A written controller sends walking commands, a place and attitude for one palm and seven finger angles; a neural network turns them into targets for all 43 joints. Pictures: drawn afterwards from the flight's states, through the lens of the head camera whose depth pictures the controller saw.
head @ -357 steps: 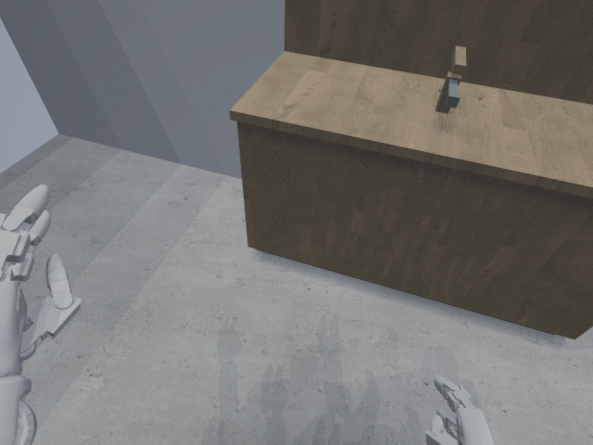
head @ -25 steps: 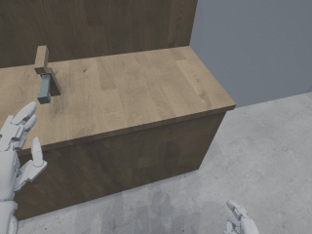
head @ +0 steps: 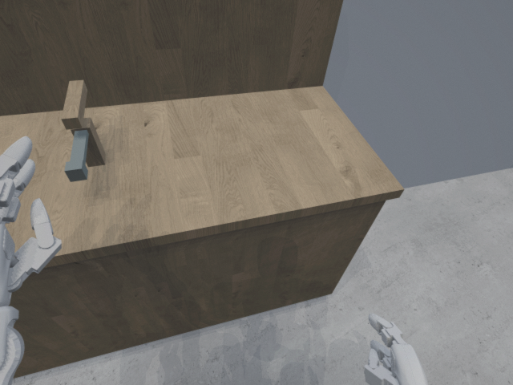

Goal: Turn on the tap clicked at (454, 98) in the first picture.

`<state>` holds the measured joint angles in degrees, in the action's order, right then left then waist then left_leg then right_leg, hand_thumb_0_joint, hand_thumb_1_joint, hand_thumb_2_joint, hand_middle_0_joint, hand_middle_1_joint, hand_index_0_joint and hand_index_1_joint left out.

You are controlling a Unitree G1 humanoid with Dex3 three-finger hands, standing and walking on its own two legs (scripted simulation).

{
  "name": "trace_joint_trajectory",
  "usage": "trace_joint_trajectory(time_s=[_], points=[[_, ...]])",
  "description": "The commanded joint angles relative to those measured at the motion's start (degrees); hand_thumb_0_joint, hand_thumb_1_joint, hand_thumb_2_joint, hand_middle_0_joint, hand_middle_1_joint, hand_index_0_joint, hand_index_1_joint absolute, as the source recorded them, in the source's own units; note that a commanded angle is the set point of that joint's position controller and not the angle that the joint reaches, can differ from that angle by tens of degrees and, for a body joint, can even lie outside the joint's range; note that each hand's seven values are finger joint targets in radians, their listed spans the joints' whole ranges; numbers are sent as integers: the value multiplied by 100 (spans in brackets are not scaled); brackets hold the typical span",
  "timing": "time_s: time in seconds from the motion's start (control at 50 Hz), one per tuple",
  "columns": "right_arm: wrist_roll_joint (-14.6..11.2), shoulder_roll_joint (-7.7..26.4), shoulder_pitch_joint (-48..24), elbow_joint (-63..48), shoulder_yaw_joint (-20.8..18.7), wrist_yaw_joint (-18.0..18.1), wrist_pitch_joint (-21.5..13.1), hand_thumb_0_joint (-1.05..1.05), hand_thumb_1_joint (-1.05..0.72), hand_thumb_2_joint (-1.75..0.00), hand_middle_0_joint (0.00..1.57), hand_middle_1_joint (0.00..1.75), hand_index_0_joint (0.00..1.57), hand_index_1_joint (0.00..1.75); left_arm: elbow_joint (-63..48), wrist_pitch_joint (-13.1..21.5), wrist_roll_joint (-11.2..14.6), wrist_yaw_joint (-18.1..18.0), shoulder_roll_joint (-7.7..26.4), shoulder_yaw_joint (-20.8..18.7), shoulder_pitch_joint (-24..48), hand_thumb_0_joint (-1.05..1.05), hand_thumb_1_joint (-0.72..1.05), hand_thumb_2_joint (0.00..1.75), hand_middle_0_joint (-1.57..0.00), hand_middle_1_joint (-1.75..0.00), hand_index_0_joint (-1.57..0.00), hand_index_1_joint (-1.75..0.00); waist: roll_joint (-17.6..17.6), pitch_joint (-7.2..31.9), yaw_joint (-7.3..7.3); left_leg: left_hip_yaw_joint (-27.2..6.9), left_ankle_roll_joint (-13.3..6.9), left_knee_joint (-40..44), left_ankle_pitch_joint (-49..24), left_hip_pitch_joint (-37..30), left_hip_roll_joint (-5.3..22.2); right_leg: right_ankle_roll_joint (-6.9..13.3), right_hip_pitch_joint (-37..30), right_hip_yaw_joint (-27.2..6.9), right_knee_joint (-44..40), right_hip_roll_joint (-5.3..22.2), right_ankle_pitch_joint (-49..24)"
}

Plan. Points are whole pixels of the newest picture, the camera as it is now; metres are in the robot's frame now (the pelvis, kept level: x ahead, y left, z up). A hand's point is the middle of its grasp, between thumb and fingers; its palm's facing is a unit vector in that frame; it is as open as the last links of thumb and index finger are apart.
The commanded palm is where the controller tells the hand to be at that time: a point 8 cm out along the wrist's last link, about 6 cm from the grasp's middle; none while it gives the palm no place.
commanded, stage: shuffle to correct the standing spot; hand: left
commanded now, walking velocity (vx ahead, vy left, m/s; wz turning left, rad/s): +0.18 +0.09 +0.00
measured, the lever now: (76, 170) +0.43 +0.37 +0.06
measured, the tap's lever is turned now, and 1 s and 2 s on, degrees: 0 0 0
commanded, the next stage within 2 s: come to a stop and stand still in 0.84 s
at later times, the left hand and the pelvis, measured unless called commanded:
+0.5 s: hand (72, 209) +0.26 +0.25 +0.18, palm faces +0.37 -0.80 -0.47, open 7.4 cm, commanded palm +0.20 +0.30 +0.19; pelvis +0.05 +0.01 -0.02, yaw +3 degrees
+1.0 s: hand (50, 179) +0.30 +0.30 +0.18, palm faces +0.45 -0.78 -0.44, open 7.4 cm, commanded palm +0.25 +0.32 +0.19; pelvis +0.09 +0.04 -0.01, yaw +0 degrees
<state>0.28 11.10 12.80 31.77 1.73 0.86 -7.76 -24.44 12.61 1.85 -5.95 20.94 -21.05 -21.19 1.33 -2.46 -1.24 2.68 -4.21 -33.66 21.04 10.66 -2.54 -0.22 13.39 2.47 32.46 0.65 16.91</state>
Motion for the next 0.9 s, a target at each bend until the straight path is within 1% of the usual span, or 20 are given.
trace_joint_trajectory(time_s=[0.0,0.06,0.1,0.14,0.16,0.18,0.22,0.28,0.38,0.4,0.42,0.44,0.46,0.48,0.58,0.68,0.72,0.78,0.82,0.88], points=[[-77,770,-451,-894,-391,16,-230,0,-90,-90,20,30,20,30,-1436,426,74,-94,930,-558,208,0,90,90,-20,-30,-20,-30,-3,1175,-6,-344,412,-379,-2745,558,421,656,-1279,-685,-45,518,-2347],[-100,771,-431,-835,-441,-21,-166,0,-90,-90,20,30,20,30,-1465,458,120,-152,981,-655,104,0,90,90,-20,-30,-20,-30,587,1061,10,-165,454,-1262,-1221,1595,127,1268,-1692,-1901,-373,1461,-2439],[-86,677,-451,-746,-372,-19,-85,0,-90,-90,20,30,20,30,-1450,465,117,-193,1027,-760,146,0,90,90,-20,-30,-20,-30,403,710,72,-281,309,-407,119,1330,326,1095,-1020,-1857,-377,1581,-1703],[-94,716,-500,-719,-374,70,-34,0,-90,-90,20,30,20,30,-1648,422,154,-152,1051,-792,295,0,90,90,-20,-30,-20,-30,-799,395,228,-747,149,1090,-413,-49,474,431,472,-674,595,526,-343],[-106,787,-528,-780,-381,93,-48,0,-90,-90,20,30,20,30,-1621,439,113,-135,915,-667,252,0,90,90,-20,-30,-20,-30,-1643,329,205,-1927,-20,1489,-1206,-488,1176,98,1217,102,1519,-128,71],[-76,706,-465,-854,-394,74,-70,0,-90,-90,20,30,20,30,-1737,444,57,-143,954,-622,354,0,90,90,-20,-30,-20,-30,-1611,314,274,-2427,-276,1492,-2901,-1168,1556,98,2000,96,2177,-242,1098],[54,792,-350,-723,-473,8,-104,0,-90,-90,20,30,20,30,-1826,406,12,-154,1066,-670,552,0,90,90,-20,-30,-20,-30,-1204,610,336,-2291,109,1047,-5050,-2544,1597,182,2968,114,2880,-152,1184],[-8,738,-319,-776,-500,-62,-118,0,-90,-90,20,30,20,30,-1890,273,5,-146,873,-503,264,0,90,90,-20,-30,-20,-30,-994,516,279,-1491,-17,934,-4575,-2184,1263,197,2754,358,2393,-71,576],[-39,734,-513,-897,-392,-5,-83,0,-90,-90,20,30,20,30,-1677,257,106,-132,1013,-786,-551,0,90,90,-20,-30,-20,-30,-1047,770,-1,-421,326,45,-4237,205,825,327,-687,921,-60,-291,-1048],[-65,757,-603,-911,-398,2,-44,0,-90,-90,20,30,20,30,-1532,276,124,-135,1096,-925,-644,0,90,90,-20,-30,-20,-30,-659,938,-148,-427,377,-716,-3574,1167,772,427,-1885,746,-396,-158,-1499],[-98,738,-625,-916,-443,-7,-13,0,-90,-90,20,30,20,30,-1424,302,106,-133,1203,-997,-589,0,90,90,-20,-30,-20,-30,293,1316,-220,-123,373,-2359,-2393,2174,465,884,-2833,-412,-446,739,-1378],[-89,703,-667,-991,-483,-1,-15,0,-90,-90,20,30,20,30,-1122,323,174,-90,1235,-1058,-678,0,90,90,-20,-30,-20,-30,1296,1437,-122,-125,276,-4181,335,2903,-74,1561,-2676,-2781,-954,2145,-1637],[-17,853,-533,-928,-508,20,37,0,-90,-90,20,30,20,30,-1303,370,213,-82,1250,-1180,-223,0,90,90,-20,-30,-20,-30,850,1049,22,-818,294,-4592,706,2760,254,1566,-1279,-3578,-1796,2561,254],[23,771,-419,-833,-486,27,125,0,-90,-90,20,30,20,30,-1058,365,165,-103,1497,-1471,-241,0,90,90,-20,-30,-20,-30,468,419,120,-852,386,-4515,751,2903,543,1529,-345,-3609,-2105,2512,1709],[19,646,-467,-619,-309,-22,138,0,-90,-90,20,30,20,30,-1685,378,111,60,1014,-598,597,0,90,90,-20,-30,-20,-30,145,395,185,-261,366,-2881,-420,1311,749,1013,1781,-1480,-2377,1550,2147],[123,605,-401,-585,-276,260,-265,0,-90,-90,20,30,20,30,-1945,224,0,-151,1003,-338,710,0,90,90,-20,-30,-20,-30,78,868,-11,790,261,-122,-74,-185,68,749,1213,-895,-1944,1097,2710],[97,634,-322,-601,-309,290,-302,0,-90,-90,20,30,20,30,-1807,219,-18,-208,1040,-498,582,0,90,90,-20,-30,-20,-30,-155,885,24,587,218,561,73,-193,48,545,747,-771,-1307,840,2420],[-65,815,-382,-766,-401,259,-268,0,-90,-90,20,30,20,30,-1632,264,-32,-291,995,-670,565,0,90,90,-20,-30,-20,-30,-1474,427,101,-2014,-566,1875,288,-151,1812,82,1394,256,1475,-217,1004],[-62,849,-391,-686,-484,196,-206,0,-90,-90,20,30,20,30,-910,207,-37,-217,1049,-844,52,0,90,90,-20,-30,-20,-30,-983,362,129,-1928,-742,1917,286,410,1871,101,1459,22,2259,-88,1011],[-99,772,-476,-692,-421,137,-171,0,-90,-90,20,30,20,30,-932,192,-2,-151,809,-649,-108,0,90,90,-20,-30,-20,-30,-1219,153,84,-1131,-607,1554,26,1008,1549,84,718,175,1144,30,644]])
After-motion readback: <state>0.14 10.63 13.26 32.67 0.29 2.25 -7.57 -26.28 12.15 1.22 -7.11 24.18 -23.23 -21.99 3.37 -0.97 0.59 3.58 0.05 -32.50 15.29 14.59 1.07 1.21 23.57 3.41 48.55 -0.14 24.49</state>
